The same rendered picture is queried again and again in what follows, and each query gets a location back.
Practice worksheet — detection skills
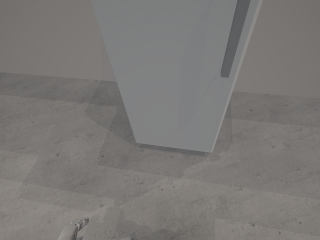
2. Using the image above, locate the handle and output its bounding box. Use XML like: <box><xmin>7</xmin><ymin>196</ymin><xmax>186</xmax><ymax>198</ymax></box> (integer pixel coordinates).
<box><xmin>220</xmin><ymin>0</ymin><xmax>251</xmax><ymax>78</ymax></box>

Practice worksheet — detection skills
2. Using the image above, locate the fridge door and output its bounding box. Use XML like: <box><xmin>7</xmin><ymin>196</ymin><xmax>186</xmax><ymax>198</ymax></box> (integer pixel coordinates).
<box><xmin>91</xmin><ymin>0</ymin><xmax>259</xmax><ymax>152</ymax></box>

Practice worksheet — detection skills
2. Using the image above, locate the robot left hand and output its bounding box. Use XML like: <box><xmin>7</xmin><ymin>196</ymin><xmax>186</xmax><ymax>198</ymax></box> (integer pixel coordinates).
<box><xmin>57</xmin><ymin>217</ymin><xmax>90</xmax><ymax>240</ymax></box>

